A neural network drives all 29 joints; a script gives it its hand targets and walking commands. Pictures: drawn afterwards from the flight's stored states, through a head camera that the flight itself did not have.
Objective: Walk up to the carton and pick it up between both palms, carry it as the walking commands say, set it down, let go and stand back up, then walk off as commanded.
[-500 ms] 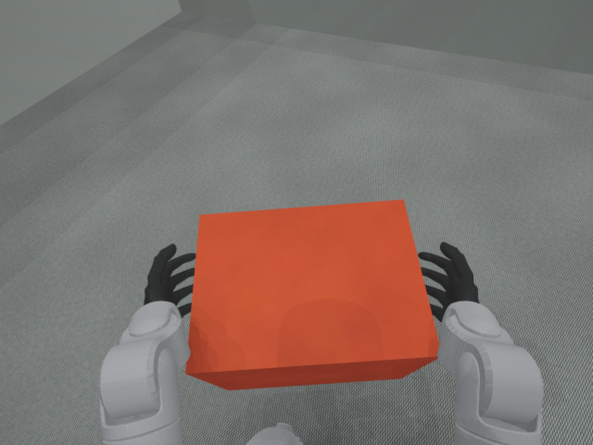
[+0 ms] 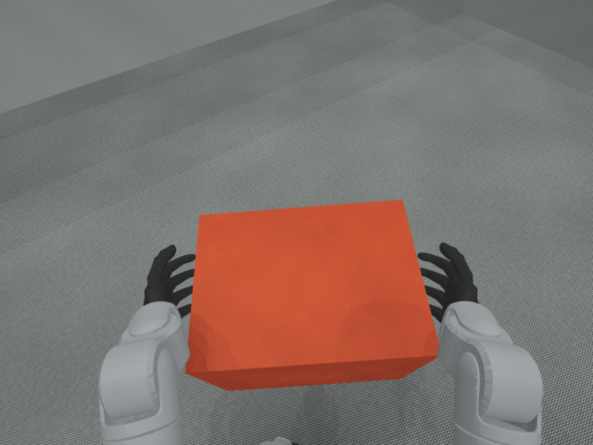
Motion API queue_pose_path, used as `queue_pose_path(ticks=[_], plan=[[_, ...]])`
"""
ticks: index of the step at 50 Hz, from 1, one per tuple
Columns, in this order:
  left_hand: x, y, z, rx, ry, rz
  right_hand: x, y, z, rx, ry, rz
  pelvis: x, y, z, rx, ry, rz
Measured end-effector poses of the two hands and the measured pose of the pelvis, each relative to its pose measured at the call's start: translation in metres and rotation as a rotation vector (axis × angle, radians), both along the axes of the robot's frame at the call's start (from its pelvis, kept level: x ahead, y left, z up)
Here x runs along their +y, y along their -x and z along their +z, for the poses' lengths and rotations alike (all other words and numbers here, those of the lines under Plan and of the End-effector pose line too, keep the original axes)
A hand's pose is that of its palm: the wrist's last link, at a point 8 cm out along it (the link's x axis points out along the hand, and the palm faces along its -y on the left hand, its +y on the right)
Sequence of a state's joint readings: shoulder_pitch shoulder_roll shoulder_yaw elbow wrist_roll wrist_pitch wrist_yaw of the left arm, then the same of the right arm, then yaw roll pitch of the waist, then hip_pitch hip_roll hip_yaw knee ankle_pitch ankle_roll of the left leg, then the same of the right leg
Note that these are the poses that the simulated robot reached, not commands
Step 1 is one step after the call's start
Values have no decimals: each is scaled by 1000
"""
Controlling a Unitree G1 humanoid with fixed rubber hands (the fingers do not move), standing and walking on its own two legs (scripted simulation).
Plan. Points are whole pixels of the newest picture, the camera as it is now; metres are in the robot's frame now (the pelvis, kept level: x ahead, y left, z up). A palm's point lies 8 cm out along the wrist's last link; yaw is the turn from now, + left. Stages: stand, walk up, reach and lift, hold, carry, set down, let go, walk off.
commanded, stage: carry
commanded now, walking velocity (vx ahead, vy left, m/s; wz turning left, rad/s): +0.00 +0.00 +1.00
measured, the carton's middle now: (307, 303) +0.32 +0.01 -0.01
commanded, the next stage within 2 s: hold in 1.88 s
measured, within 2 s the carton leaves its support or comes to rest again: neither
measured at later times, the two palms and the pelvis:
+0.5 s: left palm out of the picture +0.14 +0.35 +0.06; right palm (275, 294) +0.29 +0.04 +0.08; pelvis -0.02 +0.08 -0.01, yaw +23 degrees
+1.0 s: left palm out of the picture +0.07 +0.36 +0.11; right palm (247, 331) +0.23 +0.07 +0.11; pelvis -0.07 +0.08 +0.00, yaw +28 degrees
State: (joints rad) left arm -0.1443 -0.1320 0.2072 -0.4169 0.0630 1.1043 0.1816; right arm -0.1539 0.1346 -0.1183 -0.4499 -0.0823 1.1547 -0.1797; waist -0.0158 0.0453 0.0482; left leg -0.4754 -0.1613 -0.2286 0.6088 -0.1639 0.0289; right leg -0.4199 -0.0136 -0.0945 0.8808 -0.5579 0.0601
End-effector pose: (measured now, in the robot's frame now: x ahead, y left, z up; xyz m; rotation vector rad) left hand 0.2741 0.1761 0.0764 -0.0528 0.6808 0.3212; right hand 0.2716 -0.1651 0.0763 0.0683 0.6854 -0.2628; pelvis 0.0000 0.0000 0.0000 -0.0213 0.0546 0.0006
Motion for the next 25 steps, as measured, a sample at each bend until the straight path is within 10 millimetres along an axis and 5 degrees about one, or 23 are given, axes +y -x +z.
queue_pose_path(ticks=[4,10,19,25], plan=[[12,14,11,-19,-38,43,12,-1,-3,-19,-37,43,3,5,-2,-6,-23,49],[46,36,24,-53,-19,143,49,-13,18,-53,-21,143,12,4,4,-21,-49,162],[142,88,1,-67,36,354,162,-29,15,-69,30,355,59,5,-14,6,-23,369],[176,130,-13,4,59,448,209,-18,5,3,50,450,77,20,-8,-15,-4,410]])
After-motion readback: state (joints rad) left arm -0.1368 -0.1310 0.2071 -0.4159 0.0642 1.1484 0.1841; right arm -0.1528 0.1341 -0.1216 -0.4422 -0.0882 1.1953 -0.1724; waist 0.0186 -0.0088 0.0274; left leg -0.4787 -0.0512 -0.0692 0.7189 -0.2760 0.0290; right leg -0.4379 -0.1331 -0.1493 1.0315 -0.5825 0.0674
